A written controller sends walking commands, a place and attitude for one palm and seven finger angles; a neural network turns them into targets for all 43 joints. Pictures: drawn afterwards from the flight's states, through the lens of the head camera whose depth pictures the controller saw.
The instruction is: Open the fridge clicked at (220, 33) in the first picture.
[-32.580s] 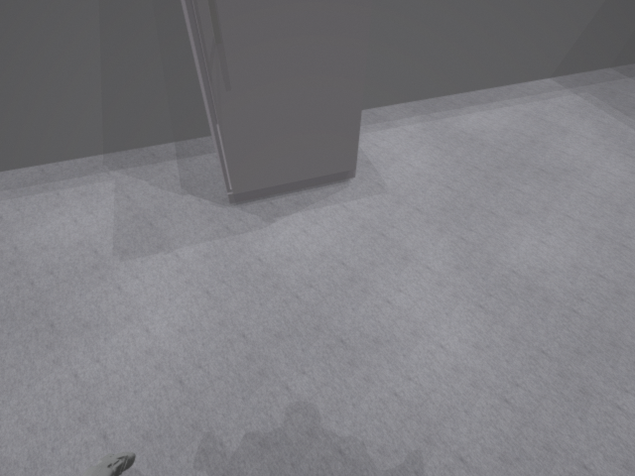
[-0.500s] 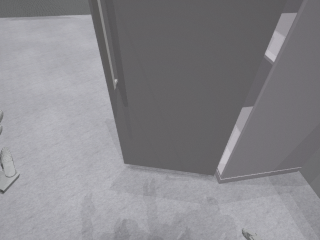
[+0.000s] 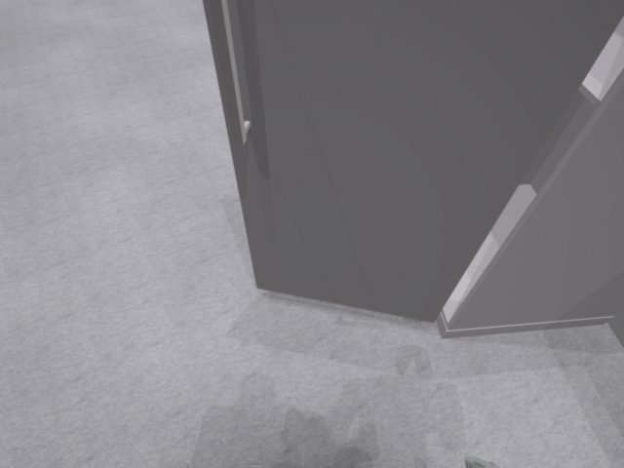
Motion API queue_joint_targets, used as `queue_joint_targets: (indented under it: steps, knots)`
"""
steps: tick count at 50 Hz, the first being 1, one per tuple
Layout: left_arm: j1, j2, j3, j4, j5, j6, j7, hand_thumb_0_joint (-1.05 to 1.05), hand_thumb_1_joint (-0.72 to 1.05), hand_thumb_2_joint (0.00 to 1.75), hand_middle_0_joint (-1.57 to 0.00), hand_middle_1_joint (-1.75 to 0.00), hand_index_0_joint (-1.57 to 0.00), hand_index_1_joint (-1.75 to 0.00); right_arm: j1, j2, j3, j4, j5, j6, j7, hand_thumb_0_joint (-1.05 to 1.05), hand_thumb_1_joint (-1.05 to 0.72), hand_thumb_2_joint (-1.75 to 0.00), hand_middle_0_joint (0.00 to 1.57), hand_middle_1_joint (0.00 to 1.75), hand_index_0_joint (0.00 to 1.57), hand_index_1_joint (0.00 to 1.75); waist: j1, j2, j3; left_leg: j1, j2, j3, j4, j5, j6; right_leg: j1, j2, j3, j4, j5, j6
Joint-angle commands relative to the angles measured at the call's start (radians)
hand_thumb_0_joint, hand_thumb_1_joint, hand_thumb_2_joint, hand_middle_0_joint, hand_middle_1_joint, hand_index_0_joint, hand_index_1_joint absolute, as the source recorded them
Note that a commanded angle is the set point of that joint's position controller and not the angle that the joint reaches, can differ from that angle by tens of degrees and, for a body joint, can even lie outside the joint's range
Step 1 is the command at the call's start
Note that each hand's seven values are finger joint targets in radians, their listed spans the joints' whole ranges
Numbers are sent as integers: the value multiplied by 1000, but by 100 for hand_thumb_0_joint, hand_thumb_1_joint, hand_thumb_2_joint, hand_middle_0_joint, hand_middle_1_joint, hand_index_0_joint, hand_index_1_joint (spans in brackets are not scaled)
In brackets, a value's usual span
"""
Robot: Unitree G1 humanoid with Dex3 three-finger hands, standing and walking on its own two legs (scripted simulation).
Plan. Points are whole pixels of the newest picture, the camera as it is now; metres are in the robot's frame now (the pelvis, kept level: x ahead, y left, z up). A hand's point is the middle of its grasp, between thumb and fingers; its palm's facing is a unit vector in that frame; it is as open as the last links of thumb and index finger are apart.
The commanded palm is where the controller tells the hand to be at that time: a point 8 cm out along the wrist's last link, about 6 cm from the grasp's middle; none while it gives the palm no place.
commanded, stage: let the arm hang, fingers relaxed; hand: left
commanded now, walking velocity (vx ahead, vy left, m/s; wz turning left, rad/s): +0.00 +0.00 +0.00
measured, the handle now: (226, 18) +0.70 +0.16 +0.22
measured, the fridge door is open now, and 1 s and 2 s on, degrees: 73 73 73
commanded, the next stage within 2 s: look to check the result in 0.78 s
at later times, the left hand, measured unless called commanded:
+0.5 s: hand out of the picture +0.06 +0.25 -0.15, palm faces -0.04 -0.96 -0.27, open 7.4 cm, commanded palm none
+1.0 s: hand out of the picture +0.09 +0.25 -0.15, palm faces -0.06 -0.96 -0.28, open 7.4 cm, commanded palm none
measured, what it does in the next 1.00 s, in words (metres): stands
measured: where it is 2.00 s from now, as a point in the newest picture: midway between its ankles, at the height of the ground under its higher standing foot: outside the picture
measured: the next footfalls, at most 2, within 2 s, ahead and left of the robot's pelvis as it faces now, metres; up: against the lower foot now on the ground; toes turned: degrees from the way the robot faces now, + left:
none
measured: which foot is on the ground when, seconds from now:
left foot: down 0.00-1.00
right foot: down 0.00-1.00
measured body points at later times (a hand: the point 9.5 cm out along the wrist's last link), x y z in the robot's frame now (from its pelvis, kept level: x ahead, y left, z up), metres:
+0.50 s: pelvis +0.01 +0.03 +0.02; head +0.02 +0.03 +0.47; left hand +0.06 +0.30 -0.13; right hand +0.05 -0.23 -0.13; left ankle +0.04 +0.12 -0.72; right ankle -0.01 -0.10 -0.72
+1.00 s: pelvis +0.02 +0.02 +0.02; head +0.04 +0.03 +0.47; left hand +0.10 +0.30 -0.12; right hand +0.08 -0.26 -0.12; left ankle +0.04 +0.12 -0.72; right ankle -0.01 -0.10 -0.72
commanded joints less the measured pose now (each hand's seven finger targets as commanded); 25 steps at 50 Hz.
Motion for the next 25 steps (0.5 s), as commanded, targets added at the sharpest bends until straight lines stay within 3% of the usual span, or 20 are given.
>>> queue_joint_targets:
  steps: [1,2,4,6,8,16,19,25]
  knots:
    - [-48,218,71,7,1,-56,22,0,90,90,-20,-30,-20,-30,5,-137,-43,-1,5,-28,-14,0,-90,-90,20,30,20,30,11,33,-153,187,71,-50,-111,281,20,42,-127,163,-193,412,-33]
    - [-29,189,84,31,3,-52,24,0,90,90,-20,-30,-20,-30,3,-132,-48,18,1,-29,-19,0,-90,-90,20,30,20,30,20,123,-159,191,96,-68,-121,281,35,46,-110,138,-200,342,-23]
    - [-11,177,73,97,-1,-41,23,0,90,90,-20,-30,-20,-30,-6,-110,-42,55,2,-19,-23,0,-90,-90,20,30,20,30,31,171,-129,135,104,-85,-172,149,47,84,-92,122,-242,205,-17]
    - [-10,179,69,142,0,-43,20,0,90,90,-20,-30,-20,-30,3,-117,-46,81,4,-15,-25,0,-90,-90,20,30,20,30,29,71,-109,130,98,-82,-193,61,41,76,-92,132,-294,141,-24]
    - [-35,184,67,177,1,-41,18,0,90,90,-20,-30,-20,-30,21,-128,-49,114,3,-12,-25,0,-90,-90,20,30,20,30,19,35,-67,126,96,-85,-226,-15,37,44,-94,134,-328,51,-28]
    - [-30,211,68,278,0,-49,15,0,90,90,-20,-30,-20,-30,19,-171,-53,191,8,-36,-29,0,-90,-90,20,30,20,30,37,32,-67,142,121,-105,-303,42,52,98,-89,102,-311,140,-22]
    - [-49,221,66,296,0,-51,15,0,90,90,-20,-30,-20,-30,11,-181,-54,211,7,-38,-28,0,-90,-90,20,30,20,30,34,9,-45,148,120,-102,-321,39,50,87,-96,103,-318,137,-18]
    - [-79,245,67,308,0,-55,14,0,90,90,-20,-30,-20,-30,-17,-199,-53,229,6,-42,-25,0,-90,-90,20,30,20,30,32,27,-52,172,117,-94,-331,86,48,98,-105,107,-325,170,-14]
